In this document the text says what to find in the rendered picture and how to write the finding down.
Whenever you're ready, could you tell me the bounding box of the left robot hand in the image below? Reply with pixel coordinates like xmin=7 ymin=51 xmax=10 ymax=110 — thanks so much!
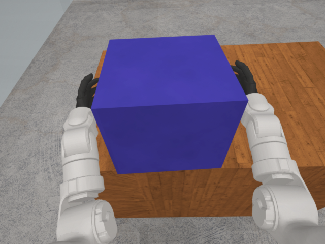
xmin=76 ymin=73 xmax=99 ymax=109

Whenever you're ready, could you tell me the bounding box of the right robot upper arm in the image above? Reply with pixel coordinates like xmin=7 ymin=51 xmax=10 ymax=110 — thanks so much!
xmin=252 ymin=184 xmax=325 ymax=244

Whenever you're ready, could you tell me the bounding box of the robot right forearm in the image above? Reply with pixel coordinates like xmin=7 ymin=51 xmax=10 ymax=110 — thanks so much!
xmin=241 ymin=93 xmax=318 ymax=222

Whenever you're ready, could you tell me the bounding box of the robot left forearm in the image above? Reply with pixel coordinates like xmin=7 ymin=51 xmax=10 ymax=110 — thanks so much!
xmin=56 ymin=107 xmax=105 ymax=241

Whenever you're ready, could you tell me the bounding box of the pedestal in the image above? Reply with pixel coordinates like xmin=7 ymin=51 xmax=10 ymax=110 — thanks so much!
xmin=92 ymin=41 xmax=325 ymax=218

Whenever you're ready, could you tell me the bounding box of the carton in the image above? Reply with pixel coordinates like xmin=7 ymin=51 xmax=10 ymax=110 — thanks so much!
xmin=91 ymin=35 xmax=249 ymax=174

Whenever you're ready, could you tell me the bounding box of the right robot hand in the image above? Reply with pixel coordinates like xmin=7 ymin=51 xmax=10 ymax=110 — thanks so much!
xmin=231 ymin=60 xmax=258 ymax=95

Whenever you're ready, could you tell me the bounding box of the left robot upper arm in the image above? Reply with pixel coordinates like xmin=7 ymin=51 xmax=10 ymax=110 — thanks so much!
xmin=49 ymin=199 xmax=117 ymax=244

